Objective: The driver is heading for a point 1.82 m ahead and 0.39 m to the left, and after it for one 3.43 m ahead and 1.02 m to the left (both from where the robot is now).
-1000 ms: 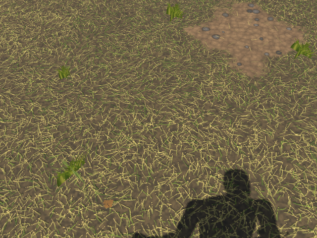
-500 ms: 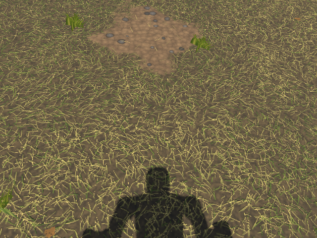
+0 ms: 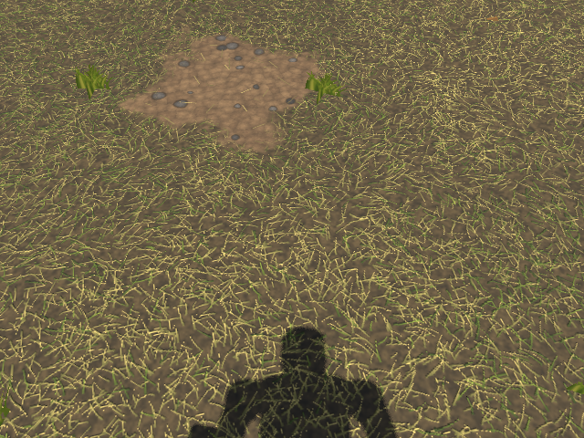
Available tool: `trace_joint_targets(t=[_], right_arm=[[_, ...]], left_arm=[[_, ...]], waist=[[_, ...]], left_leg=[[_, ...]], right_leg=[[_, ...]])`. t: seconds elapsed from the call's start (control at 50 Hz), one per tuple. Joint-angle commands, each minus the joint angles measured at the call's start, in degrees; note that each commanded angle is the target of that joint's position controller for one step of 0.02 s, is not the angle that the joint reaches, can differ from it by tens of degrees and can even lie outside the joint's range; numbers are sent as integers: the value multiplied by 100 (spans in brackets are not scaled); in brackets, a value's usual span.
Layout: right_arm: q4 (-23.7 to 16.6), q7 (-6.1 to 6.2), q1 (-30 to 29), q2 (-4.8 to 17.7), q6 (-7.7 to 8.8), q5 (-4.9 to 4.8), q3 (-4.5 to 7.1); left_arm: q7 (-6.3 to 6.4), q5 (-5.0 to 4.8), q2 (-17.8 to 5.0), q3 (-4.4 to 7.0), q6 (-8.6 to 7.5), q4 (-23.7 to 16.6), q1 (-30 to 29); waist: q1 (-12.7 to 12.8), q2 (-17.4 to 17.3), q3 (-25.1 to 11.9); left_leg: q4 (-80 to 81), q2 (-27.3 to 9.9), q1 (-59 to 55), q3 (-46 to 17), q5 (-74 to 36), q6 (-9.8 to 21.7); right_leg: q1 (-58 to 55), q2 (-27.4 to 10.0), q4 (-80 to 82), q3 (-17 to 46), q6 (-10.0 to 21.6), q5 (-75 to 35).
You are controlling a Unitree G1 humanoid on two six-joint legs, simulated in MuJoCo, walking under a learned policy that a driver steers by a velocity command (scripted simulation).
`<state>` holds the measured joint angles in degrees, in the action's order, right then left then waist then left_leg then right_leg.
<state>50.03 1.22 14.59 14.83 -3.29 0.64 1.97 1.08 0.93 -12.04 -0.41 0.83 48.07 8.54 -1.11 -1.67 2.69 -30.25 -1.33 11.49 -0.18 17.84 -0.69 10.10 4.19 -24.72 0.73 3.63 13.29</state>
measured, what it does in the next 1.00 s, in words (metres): steps on the spot: left foot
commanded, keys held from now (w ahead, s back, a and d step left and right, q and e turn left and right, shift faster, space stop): no key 0.58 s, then w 0.42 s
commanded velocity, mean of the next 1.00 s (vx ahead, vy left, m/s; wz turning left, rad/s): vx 0.11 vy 0.00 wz -0.02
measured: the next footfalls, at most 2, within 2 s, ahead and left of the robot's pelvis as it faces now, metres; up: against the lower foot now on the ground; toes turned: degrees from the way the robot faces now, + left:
left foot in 0.02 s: +0.03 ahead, +0.13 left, +0.00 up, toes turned +0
left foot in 1.28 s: +0.38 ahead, +0.06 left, +0.00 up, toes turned +4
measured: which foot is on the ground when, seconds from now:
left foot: up 0.00-0.00, down 0.02-0.86, up 0.88-1.00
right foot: down 0.00-1.00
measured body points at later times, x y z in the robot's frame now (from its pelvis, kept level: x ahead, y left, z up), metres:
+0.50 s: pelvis -0.01 +0.02 +0.01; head +0.00 +0.03 +0.46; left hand +0.00 +0.27 -0.15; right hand +0.02 -0.22 -0.15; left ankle -0.01 +0.13 -0.74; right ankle +0.00 -0.09 -0.74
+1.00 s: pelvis +0.08 -0.02 +0.00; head +0.09 -0.03 +0.45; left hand +0.03 +0.23 -0.14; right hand +0.11 -0.26 -0.16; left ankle +0.04 +0.11 -0.67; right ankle +0.04 -0.09 -0.74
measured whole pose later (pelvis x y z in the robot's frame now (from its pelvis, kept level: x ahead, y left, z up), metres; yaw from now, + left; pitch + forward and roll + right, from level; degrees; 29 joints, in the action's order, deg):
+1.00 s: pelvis +0.08 -0.02 +0.00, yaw +0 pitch +0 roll +1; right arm 60.8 -1.4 16.9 12.5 2.3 2.0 2.6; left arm 0.4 1.2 -10.3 1.5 -4.3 63.1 23.9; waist 0.7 -1.6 -0.9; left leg -56.8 -1.0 23.1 1.3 18.8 5.0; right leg 6.1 2.9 -21.3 -3.1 4.4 15.9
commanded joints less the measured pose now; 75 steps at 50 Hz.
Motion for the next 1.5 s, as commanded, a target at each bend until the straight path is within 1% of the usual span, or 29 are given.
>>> trace_joint_targets(t=[0.02,0.04,0.06,0.08,0.34,0.6,0.66,0.7,0.74,0.8,0.84,0.86,0.88,0.9,0.92,0.94,0.98,1.08,1.16,1.2,1.24,1.28,1.3,1.32,1.34,1.36,1.38,1.42,1.5], right_arm=[[-39,76,355,468,202,90,45],[-35,59,141,792,257,74,92],[30,0,-39,662,280,-1,78],[73,-32,-47,475,317,7,26],[789,57,79,317,364,-1,-68],[1232,77,316,108,377,-4,-165],[1227,55,495,413,279,16,-15],[1324,45,903,516,255,26,72],[1326,35,937,480,308,58,117],[1197,-2,602,522,428,53,174],[1086,-27,231,469,452,-18,194],[1014,-36,137,354,478,9,176],[867,-70,-9,28,534,35,87],[633,-116,-102,-258,588,51,9],[573,-165,-190,202,602,200,108],[570,-235,-318,194,638,180,114],[692,-323,-160,49,710,133,96],[518,-336,-624,-53,585,139,87],[207,-247,-1434,-342,582,40,-83],[256,-176,-1265,-232,590,-4,-92],[537,-87,-413,24,633,-7,-14],[927,-22,758,297,776,109,97],[1031,-18,1379,729,835,222,180],[995,-74,1278,834,805,124,179],[823,-107,732,622,721,-147,176],[686,-83,36,271,684,-161,76],[645,-55,-270,-29,670,-105,-23],[761,29,-220,-243,681,-32,-118],[879,-46,265,257,648,23,51]], left_arm=[[35,-35,-712,149,-90,-114,-20],[3,-42,-697,178,-93,-29,287],[2,-36,-675,172,-67,138,255],[14,-29,-753,193,-52,241,192],[66,-39,-604,138,-82,1187,518],[112,-36,-409,44,-82,1682,883],[74,34,-475,114,-36,1584,840],[-1,133,-169,65,-75,1391,610],[-61,146,-193,82,-191,1223,458],[-151,69,-210,132,-354,1138,620],[-131,11,-53,147,-418,1391,1374],[-91,21,-139,197,-434,1565,1843],[-30,92,-486,284,-486,1662,2463],[-28,40,-1081,424,-480,1738,3033],[-9,58,-974,418,-424,1743,2725],[-43,54,-709,353,-462,1508,2130],[-54,10,-498,291,-589,1317,1698],[-10,-5,-250,164,-703,1572,2344],[46,23,-198,63,-660,1602,2336],[71,29,-313,70,-649,1654,2376],[103,-4,-415,94,-672,1622,2146],[76,-114,-462,116,-676,1581,1907],[93,-175,-240,75,-665,1460,2124],[112,-406,260,47,-526,1708,3267],[130,-146,-143,140,-402,1799,3052],[94,42,-126,160,-357,1623,2355],[61,141,-81,179,-327,1533,1977],[14,169,80,172,-176,1559,1935],[-16,165,63,191,-56,1535,1732]], waist=[[-47,378,-395],[298,-74,-233],[230,-292,-106],[139,-232,-36],[98,133,41],[121,84,-37],[31,-251,321],[-128,-699,660],[-107,-646,741],[137,-485,540],[534,-381,524],[685,-65,495],[904,963,301],[959,1919,166],[693,1261,548],[420,678,824],[158,440,649],[177,570,388],[285,737,489],[250,949,279],[-112,1003,-110],[-653,703,-584],[-653,-65,-1256],[-94,-883,-2246],[-48,-158,-2013],[38,-134,-946],[151,31,-458],[351,-79,-203],[299,-266,-318]], left_leg=[[1163,-414,-1068,-465,-1426,123],[982,-700,-837,-759,-1843,240],[1014,-646,-253,-717,-1446,308],[1132,-557,-79,-647,-1177,272],[1322,-433,-264,-584,-833,345],[1378,-326,-191,-572,-360,384],[1553,-380,116,-1020,2299,740],[2116,-1086,29,-2023,3229,1170],[2450,-1570,117,-2503,2825,1439],[2239,-1305,201,-1877,1996,1296],[1669,-835,1171,-1214,1859,1078],[1054,-556,1707,-913,1758,969],[-516,-40,2358,-235,1409,756],[-2016,511,3316,421,1436,622],[-2886,137,3401,28,1203,699],[-3137,-102,3433,-121,596,716],[-3002,-297,3081,-95,-225,582],[-2741,-173,3168,391,-724,296],[-1064,222,2132,873,-1125,240],[-599,441,1414,937,-1374,366],[-332,586,560,758,-1510,600],[623,195,-882,413,-2889,799],[71,-1195,-2134,-798,-5664,1053],[-39,-2495,-2952,-2354,-7856,2169],[524,-2208,-1979,-2268,-5878,2229],[1030,-1892,-966,-1864,-4296,2082],[1385,-1609,-290,-1513,-3576,1844],[1610,-1205,524,-792,-3560,1516],[2204,-1048,494,-1032,7,1409]], right_leg=[[476,-1187,497,1153,203,-903],[486,-770,608,849,90,-436],[36,-615,736,681,27,-336],[-207,-646,658,689,1,-455],[-87,-746,769,669,-100,-605],[-116,-726,678,569,-119,-264],[681,-284,-60,235,54,1783],[1377,-131,-1007,-203,33,1552],[1606,-431,-1738,-247,29,1128],[1186,-480,-1346,-299,85,1208],[-405,-193,-192,-619,133,486],[-1171,-165,170,-455,129,571],[-1817,-1259,1068,1137,254,1663],[-2063,-2482,2023,3415,715,3248],[-1395,-2684,2031,3711,1014,3570],[-1009,-2417,1985,3153,937,3088],[-933,-1898,2031,2060,693,1416],[-1311,-1492,1591,720,618,-2358],[-692,-1139,1140,-9,411,-4612],[-713,-1153,762,-23,331,-5270],[-858,-1253,0,93,242,-5818],[-507,-1028,-1584,3,99,-4435],[398,-584,-3190,-274,-3,-1355],[1140,94,-4869,-18,-110,2460],[1051,-155,-4974,349,-115,1933],[1318,-294,-4858,242,-148,1628],[1261,-458,-4456,250,-168,1341],[637,-594,-3682,189,-231,1106],[825,-532,-2938,-143,-161,1106]])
